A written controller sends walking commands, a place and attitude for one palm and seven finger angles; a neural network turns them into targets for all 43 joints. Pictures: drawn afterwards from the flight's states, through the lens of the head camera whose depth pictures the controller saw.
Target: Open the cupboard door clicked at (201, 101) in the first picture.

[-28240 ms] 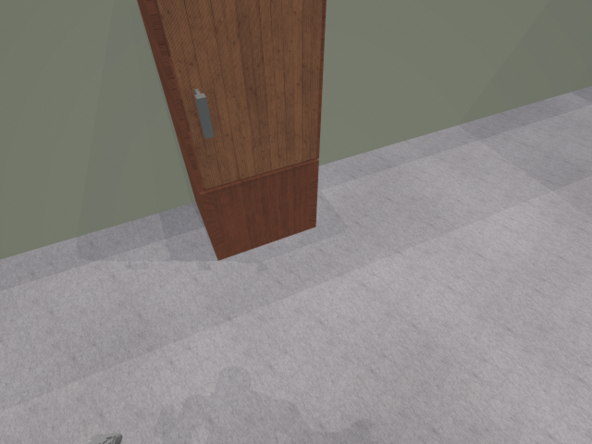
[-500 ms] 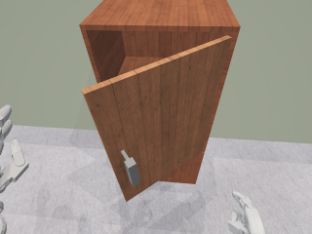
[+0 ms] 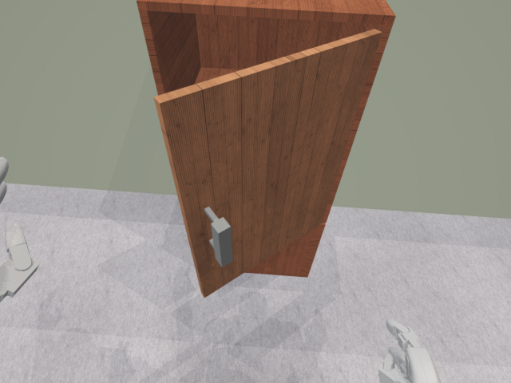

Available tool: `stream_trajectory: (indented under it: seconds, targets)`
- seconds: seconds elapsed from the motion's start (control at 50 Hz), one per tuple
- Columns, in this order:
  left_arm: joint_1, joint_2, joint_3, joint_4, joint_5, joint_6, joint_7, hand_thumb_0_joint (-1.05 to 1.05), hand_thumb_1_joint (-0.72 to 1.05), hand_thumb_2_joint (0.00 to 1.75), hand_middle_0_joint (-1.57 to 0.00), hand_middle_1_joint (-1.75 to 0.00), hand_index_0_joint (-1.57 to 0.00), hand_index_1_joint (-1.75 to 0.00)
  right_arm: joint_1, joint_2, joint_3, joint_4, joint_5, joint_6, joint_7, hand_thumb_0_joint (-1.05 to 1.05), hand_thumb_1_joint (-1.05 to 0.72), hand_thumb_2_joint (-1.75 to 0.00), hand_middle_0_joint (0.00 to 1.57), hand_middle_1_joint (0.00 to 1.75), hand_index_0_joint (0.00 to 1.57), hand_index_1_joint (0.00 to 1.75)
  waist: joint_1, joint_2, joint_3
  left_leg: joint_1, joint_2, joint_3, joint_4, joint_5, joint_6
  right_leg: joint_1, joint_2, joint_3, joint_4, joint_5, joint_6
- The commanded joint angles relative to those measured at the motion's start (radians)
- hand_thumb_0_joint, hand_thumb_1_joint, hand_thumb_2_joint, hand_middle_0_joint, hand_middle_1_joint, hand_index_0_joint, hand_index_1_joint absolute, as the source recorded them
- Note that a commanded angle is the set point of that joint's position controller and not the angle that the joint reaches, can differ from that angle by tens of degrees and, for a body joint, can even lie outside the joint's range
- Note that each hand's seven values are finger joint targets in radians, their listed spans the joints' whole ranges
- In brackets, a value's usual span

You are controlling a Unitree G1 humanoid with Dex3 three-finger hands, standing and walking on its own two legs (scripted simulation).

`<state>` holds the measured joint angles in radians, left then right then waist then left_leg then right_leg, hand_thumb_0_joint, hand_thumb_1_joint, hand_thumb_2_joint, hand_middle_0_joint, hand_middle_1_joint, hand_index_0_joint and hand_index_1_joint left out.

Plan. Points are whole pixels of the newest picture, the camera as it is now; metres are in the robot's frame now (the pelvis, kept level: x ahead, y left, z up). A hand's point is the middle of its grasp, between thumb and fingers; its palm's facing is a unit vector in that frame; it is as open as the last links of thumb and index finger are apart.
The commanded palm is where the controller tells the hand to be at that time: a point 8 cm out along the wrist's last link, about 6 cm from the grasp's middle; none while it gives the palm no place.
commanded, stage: step back with the hand held close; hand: left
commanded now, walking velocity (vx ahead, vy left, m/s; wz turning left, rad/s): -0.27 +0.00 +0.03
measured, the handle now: (216, 236) +0.39 +0.11 -0.04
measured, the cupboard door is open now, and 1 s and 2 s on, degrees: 40 40 40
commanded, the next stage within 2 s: stop stepping back and stand still in 0.78 s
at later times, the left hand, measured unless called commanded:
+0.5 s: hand out of the picture +0.15 +0.27 +0.18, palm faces +0.50 -0.69 -0.52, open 7.4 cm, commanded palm +0.08 +0.30 +0.19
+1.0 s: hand out of the picture +0.06 +0.25 +0.18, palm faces +0.40 -0.80 -0.44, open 7.4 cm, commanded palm +0.00 +0.29 +0.19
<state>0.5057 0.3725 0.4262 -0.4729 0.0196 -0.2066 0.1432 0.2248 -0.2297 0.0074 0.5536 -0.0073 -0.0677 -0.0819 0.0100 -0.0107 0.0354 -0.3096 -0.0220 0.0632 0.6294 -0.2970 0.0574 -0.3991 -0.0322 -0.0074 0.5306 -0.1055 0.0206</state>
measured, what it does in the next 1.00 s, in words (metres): walks backwards: right foot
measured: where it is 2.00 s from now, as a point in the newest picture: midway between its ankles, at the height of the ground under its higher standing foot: outside the picture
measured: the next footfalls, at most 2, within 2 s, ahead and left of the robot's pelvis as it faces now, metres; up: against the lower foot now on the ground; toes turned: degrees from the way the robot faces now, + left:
right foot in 0.46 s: +0.05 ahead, -0.13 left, +0.00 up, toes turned +10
right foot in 1.06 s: -0.21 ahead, -0.13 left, +0.00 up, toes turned -3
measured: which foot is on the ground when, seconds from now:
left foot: down 0.00-1.00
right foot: down 0.00-0.36, up 0.38-0.44, down 0.46-0.70, up 0.72-1.00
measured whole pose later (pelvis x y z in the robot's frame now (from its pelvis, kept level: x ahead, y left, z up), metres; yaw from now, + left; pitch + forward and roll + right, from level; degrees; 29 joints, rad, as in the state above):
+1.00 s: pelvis -0.15 -0.01 +0.02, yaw -1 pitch +2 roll -3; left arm 0.53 0.44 0.43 -0.57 -0.05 -0.16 0.15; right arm 0.14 -0.14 0.03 0.63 -0.03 -0.16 -0.05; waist 0.02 -0.02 0.02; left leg -0.37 0.07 0.05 0.36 -0.04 0.02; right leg -0.24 0.04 -0.03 0.70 -0.47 0.02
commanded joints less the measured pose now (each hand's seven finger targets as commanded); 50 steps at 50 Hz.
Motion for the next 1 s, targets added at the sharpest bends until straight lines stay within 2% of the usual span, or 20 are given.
stream_trajectory:
  seconds: [0.0,0.1,0.16,0.24,0.28,0.34,0.38,0.42,0.46,0.5,0.54,0.58,0.62,0.64,0.68,0.72,0.78,0.88,0.94,0.98]
  targets:
    - [-0.077,0.197,0.137,-0.241,-0.002,-0.078,0.033,0.0,0.9,0.9,-0.2,-0.3,-0.2,-0.3,-0.097,-0.139,-0.058,-0.167,0.003,-0.07,-0.01,0.0,-0.9,-0.9,0.2,0.3,0.2,0.3,-0.011,0.105,-0.056,-0.41,0.133,-0.177,-0.317,-0.4,0.048,0.337,0.004,0.098,0.051,-0.151,-0.014]
    - [-0.063,0.204,0.169,-0.229,0.009,-0.097,0.03,0.0,0.9,0.9,-0.2,-0.3,-0.2,-0.3,-0.1,-0.133,-0.063,-0.163,-0.002,-0.087,-0.009,0.0,-0.9,-0.9,0.2,0.3,0.2,0.3,-0.004,0.127,-0.046,-0.548,0.157,-0.199,-0.316,-0.427,0.071,0.455,0.045,0.12,0.193,0.034,-0.01]
    - [-0.094,0.206,0.153,-0.235,-0.004,-0.095,0.021,0.0,0.9,0.9,-0.2,-0.3,-0.2,-0.3,-0.083,-0.129,-0.068,-0.15,-0.002,-0.085,-0.003,0.0,-0.9,-0.9,0.2,0.3,0.2,0.3,-0.02,-0.032,-0.046,-0.405,0.073,-0.137,-0.165,-0.34,0.026,0.289,-0.032,0.23,0.031,0.027,-0.046]
    - [-0.07,0.227,0.158,-0.236,-0.023,-0.096,0.025,0.0,0.9,0.9,-0.2,-0.3,-0.2,-0.3,-0.09,-0.123,-0.068,-0.123,0.001,-0.075,0.009,0.0,-0.9,-0.9,0.2,0.3,0.2,0.3,-0.022,-0.048,-0.073,-0.205,0.038,-0.127,-0.088,-0.23,-0.003,0.089,-0.088,0.264,-0.115,-0.156,-0.078]
    - [-0.037,0.225,0.167,-0.251,-0.026,-0.102,0.027,0.0,0.9,0.9,-0.2,-0.3,-0.2,-0.3,-0.096,-0.126,-0.068,-0.129,0.004,-0.072,0.008,0.0,-0.9,-0.9,0.2,0.3,0.2,0.3,-0.021,0.0,-0.097,-0.257,0.072,-0.159,-0.181,-0.279,0.014,0.15,-0.038,0.197,-0.045,-0.164,-0.045]
    - [-0.02,0.224,0.209,-0.271,-0.005,-0.115,0.03,0.0,0.9,0.9,-0.2,-0.3,-0.2,-0.3,-0.123,-0.144,-0.076,-0.147,0.004,-0.08,-0.002,0.0,-0.9,-0.9,0.2,0.3,0.2,0.3,-0.003,0.199,-0.122,-0.564,0.207,-0.278,-0.386,-0.454,0.087,0.448,0.077,0.089,0.283,-0.002,-0.001]
    - [-0.024,0.216,0.212,-0.271,0.001,-0.118,0.024,0.0,0.9,0.9,-0.2,-0.3,-0.2,-0.3,-0.127,-0.137,-0.085,-0.149,-0.005,-0.092,-0.003,0.0,-0.9,-0.9,0.2,0.3,0.2,0.3,0.0,0.193,-0.117,-0.626,0.275,-0.306,-0.4,-0.426,0.118,0.5,0.117,0.074,0.415,-0.02,0.012]
    - [-0.012,0.192,0.19,-0.26,-0.009,-0.116,0.024,0.0,0.9,0.9,-0.2,-0.3,-0.2,-0.3,-0.106,-0.127,-0.087,-0.129,-0.028,-0.099,-0.004,0.0,-0.9,-0.9,0.2,0.3,0.2,0.3,-0.007,0.106,-0.083,-0.491,0.263,-0.287,-0.32,-0.214,0.107,0.369,0.115,0.084,0.331,-0.112,-0.008]
    - [-0.026,0.187,0.158,-0.249,-0.026,-0.114,0.018,0.0,0.9,0.9,-0.2,-0.3,-0.2,-0.3,-0.118,-0.12,-0.088,-0.105,-0.021,-0.107,0.001,0.0,-0.9,-0.9,0.2,0.3,0.2,0.3,-0.012,0.049,-0.096,-0.257,0.193,-0.218,-0.167,0.028,0.048,0.202,0.044,0.188,0.104,0.025,-0.043]
    - [-0.066,0.221,0.136,-0.233,-0.03,-0.114,0.018,0.0,0.9,0.9,-0.2,-0.3,-0.2,-0.3,-0.113,-0.109,-0.078,-0.084,-0.017,-0.097,0.012,0.0,-0.9,-0.9,0.2,0.3,0.2,0.3,-0.034,-0.012,-0.151,-0.078,0.07,-0.089,-0.016,0.08,-0.04,0.072,-0.121,0.37,-0.071,0.277,-0.101]
    - [-0.072,0.25,0.13,-0.252,-0.034,-0.104,0.025,0.0,0.9,0.9,-0.2,-0.3,-0.2,-0.3,-0.105,-0.091,-0.092,-0.07,-0.001,-0.084,0.015,0.0,-0.9,-0.9,0.2,0.3,0.2,0.3,-0.031,-0.133,-0.215,0.023,-0.005,-0.061,0.178,-0.035,-0.071,0.017,-0.225,0.438,-0.202,0.279,-0.159]
    - [-0.006,0.267,0.157,-0.239,-0.034,-0.084,0.028,0.0,0.9,0.9,-0.2,-0.3,-0.2,-0.3,-0.128,-0.071,-0.085,-0.079,0.0,-0.066,0.016,0.0,-0.9,-0.9,0.2,0.3,0.2,0.3,-0.013,-0.206,-0.187,-0.031,-0.002,-0.089,0.289,-0.145,-0.064,0.008,-0.258,0.41,-0.238,0.206,-0.188]
    - [0.031,0.265,0.176,-0.265,-0.036,-0.075,0.028,0.0,0.9,0.9,-0.2,-0.3,-0.2,-0.3,-0.133,-0.065,-0.064,-0.082,-0.002,-0.053,0.015,0.0,-0.9,-0.9,0.2,0.3,0.2,0.3,-0.019,-0.153,-0.158,-0.006,0.021,-0.079,0.053,-0.101,-0.06,0.035,-0.183,0.28,-0.155,0.308,-0.142]
    - [0.039,0.273,0.181,-0.275,-0.04,-0.073,0.027,0.0,0.9,0.9,-0.2,-0.3,-0.2,-0.3,-0.155,-0.08,-0.064,-0.074,-0.001,-0.047,0.005,0.0,-0.9,-0.9,0.2,0.3,0.2,0.3,-0.027,-0.02,-0.137,0.024,0.016,-0.061,-0.157,0.024,-0.062,0.047,-0.115,0.212,-0.067,0.316,-0.097]
    - [0.041,0.288,0.209,-0.373,-0.029,-0.097,0.023,0.0,0.9,0.9,-0.2,-0.3,-0.2,-0.3,-0.162,-0.114,-0.082,-0.104,-0.009,-0.067,-0.006,0.0,-0.9,-0.9,0.2,0.3,0.2,0.3,0.005,0.361,-0.235,-0.087,0.325,-0.337,-0.354,0.421,0.052,0.181,0.092,0.046,0.283,-0.12,0.016]
    - [0.061,0.275,0.215,-0.376,-0.055,-0.104,0.019,0.0,0.9,0.9,-0.2,-0.3,-0.2,-0.3,-0.113,-0.096,-0.096,-0.095,-0.021,-0.113,0.002,0.0,-0.9,-0.9,0.2,0.3,0.2,0.3,-0.005,0.271,-0.248,-0.058,0.387,-0.357,-0.349,0.426,0.127,0.067,0.13,0.085,0.605,-0.403,-0.001]
    - [0.069,0.208,0.14,-0.365,-0.067,-0.083,0.025,0.0,0.9,0.9,-0.2,-0.3,-0.2,-0.3,-0.094,-0.095,-0.088,-0.043,-0.008,-0.149,0.016,0.0,-0.9,-0.9,0.2,0.3,0.2,0.3,-0.003,0.177,-0.252,0.268,0.336,-0.218,-0.239,0.827,0.088,-0.106,0.08,0.046,0.472,-0.384,0.003]
    - [-0.01,0.194,0.086,-0.287,-0.066,-0.018,0.025,0.0,0.9,0.9,-0.2,-0.3,-0.2,-0.3,-0.111,-0.1,-0.071,-0.03,-0.017,-0.149,0.015,0.0,-0.9,-0.9,0.2,0.3,0.2,0.3,-0.021,0.197,-0.178,0.187,0.32,-0.198,-0.366,0.42,0.075,0.016,0.076,-0.001,0.321,-0.388,0.009]
    - [0.041,0.235,0.13,-0.299,-0.074,0.002,0.035,0.0,0.9,0.9,-0.2,-0.3,-0.2,-0.3,-0.119,-0.107,-0.059,-0.069,-0.013,-0.133,0.011,0.0,-0.9,-0.9,0.2,0.3,0.2,0.3,-0.015,0.249,-0.181,0.087,0.238,-0.154,-0.476,-0.099,0.033,0.17,0.095,-0.071,0.09,-0.383,-0.011]
    - [0.07,0.249,0.137,-0.323,-0.08,-0.004,0.033,0.0,0.9,0.9,-0.2,-0.3,-0.2,-0.3,-0.143,-0.1,-0.042,-0.094,-0.01,-0.117,0.011,0.0,-0.9,-0.9,0.2,0.3,0.2,0.3,-0.011,0.227,-0.155,-0.002,0.169,-0.096,-0.441,-0.225,-0.02,0.296,0.092,-0.1,-0.154,-0.308,-0.034]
